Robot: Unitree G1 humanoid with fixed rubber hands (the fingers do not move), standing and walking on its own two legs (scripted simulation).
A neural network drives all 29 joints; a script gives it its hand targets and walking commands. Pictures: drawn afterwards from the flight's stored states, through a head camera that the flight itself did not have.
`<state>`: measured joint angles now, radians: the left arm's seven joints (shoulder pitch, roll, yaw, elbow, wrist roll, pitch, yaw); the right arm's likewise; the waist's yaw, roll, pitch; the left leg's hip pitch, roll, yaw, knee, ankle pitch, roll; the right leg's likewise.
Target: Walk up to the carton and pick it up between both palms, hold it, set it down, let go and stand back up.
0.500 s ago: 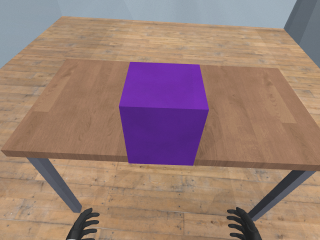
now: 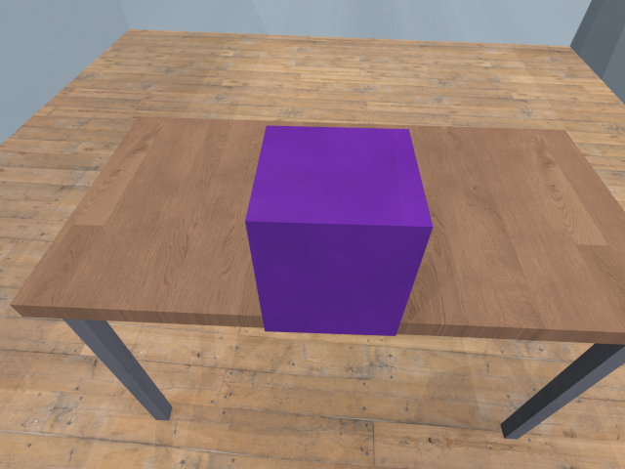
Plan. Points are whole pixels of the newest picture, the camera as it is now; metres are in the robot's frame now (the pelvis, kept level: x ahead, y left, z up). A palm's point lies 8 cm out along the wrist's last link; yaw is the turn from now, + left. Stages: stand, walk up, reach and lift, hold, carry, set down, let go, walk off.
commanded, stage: stand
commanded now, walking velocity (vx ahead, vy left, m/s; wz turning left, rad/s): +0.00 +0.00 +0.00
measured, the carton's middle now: (333, 234) +0.45 -0.02 +0.05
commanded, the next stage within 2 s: none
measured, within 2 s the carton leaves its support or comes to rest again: neither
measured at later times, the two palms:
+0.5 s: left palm out of the picture -0.01 +0.26 -0.14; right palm out of the picture -0.01 -0.18 -0.14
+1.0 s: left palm out of the picture -0.06 +0.25 -0.15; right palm out of the picture -0.06 -0.14 -0.15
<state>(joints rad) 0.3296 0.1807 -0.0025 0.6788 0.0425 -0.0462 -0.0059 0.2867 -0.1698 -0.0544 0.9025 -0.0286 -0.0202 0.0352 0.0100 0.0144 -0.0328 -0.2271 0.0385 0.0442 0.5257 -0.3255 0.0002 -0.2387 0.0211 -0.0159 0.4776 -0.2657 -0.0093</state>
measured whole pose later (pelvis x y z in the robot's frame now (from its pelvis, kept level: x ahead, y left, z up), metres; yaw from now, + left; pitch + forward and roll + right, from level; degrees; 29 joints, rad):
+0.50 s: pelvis +0.01 +0.04 +0.00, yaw +0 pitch -1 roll -1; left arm 0.38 0.13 0.01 1.04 0.02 -0.02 0.05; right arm 0.33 -0.14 -0.03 1.11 -0.01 -0.01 -0.02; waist 0.00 -0.01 0.00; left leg -0.13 -0.04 0.07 0.45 -0.31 0.07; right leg -0.15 -0.05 0.02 0.42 -0.26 0.06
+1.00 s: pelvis -0.01 +0.06 +0.00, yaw +0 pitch -2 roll +0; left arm 0.35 0.09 -0.02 1.20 0.01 0.00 0.05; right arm 0.37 -0.11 0.00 1.15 -0.02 -0.02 -0.03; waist -0.01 -0.01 0.01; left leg -0.12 -0.08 0.09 0.41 -0.27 0.10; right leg -0.17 -0.09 0.03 0.44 -0.24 0.09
